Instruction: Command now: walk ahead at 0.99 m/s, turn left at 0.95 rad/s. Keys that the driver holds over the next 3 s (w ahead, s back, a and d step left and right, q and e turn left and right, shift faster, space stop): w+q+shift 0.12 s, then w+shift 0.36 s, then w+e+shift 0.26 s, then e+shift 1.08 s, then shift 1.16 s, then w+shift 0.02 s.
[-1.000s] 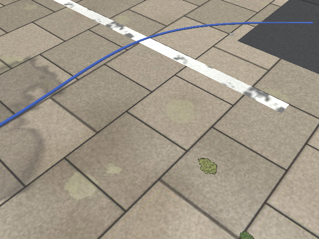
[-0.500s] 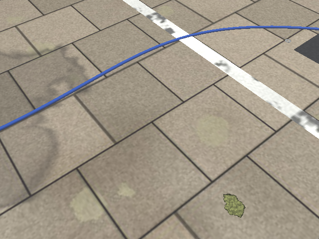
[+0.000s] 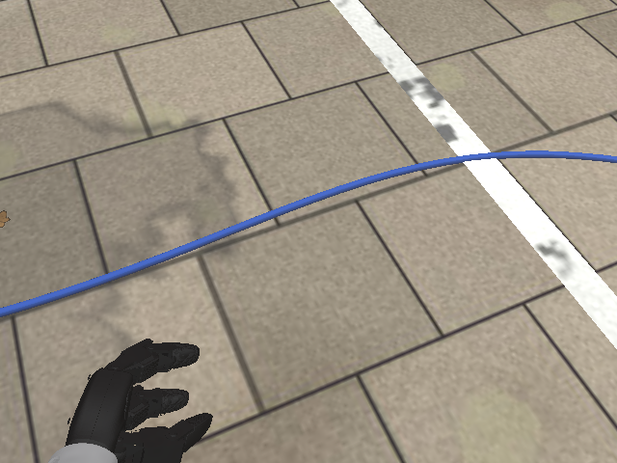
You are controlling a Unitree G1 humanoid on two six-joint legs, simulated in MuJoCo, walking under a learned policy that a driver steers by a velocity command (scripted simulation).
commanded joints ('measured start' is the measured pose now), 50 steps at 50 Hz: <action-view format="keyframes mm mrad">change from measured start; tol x64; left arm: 1 315 221 85 11 -22 -13 37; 50 385 217 137 109 -39 79 30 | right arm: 1 -113 -251 -55 -82 -10 -19 -4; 50 -150 -92 54 -231 -52 -6 -39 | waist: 1 266 87 -220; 50 142 130 -198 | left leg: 1 -259 148 -117 404 1083 -27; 4 -833 29 108 1165 -72 -43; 23 -261 44 377 316 226 32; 26 379 566 -538 83 -99 104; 44 -288 316 489 462 1417 -223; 46 -619 45 503 1277 -90 -239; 50 -863 175 165 1301 -36 -221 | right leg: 1 685 82 -36 -43 -83 -24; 4 1169 -444 821 -224 -598 -161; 23 712 -200 -243 5 957 -110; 26 11 86 7 950 -519 -97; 44 638 197 -241 107 121 -169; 47 1044 -200 305 97 1247 -442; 50 704 -175 503 -236 264 -456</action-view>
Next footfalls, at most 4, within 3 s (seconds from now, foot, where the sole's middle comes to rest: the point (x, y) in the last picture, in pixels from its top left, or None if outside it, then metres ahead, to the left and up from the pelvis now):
0.04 right None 0.26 -0.16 -0.76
0.48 left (199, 398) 0.59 0.16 -0.76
0.90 right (198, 233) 1.04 0.15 -0.76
1.40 left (138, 200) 1.17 0.31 -0.76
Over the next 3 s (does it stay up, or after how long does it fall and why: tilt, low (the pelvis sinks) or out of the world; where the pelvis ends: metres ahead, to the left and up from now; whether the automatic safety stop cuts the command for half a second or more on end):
stays up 1.03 0.26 0.02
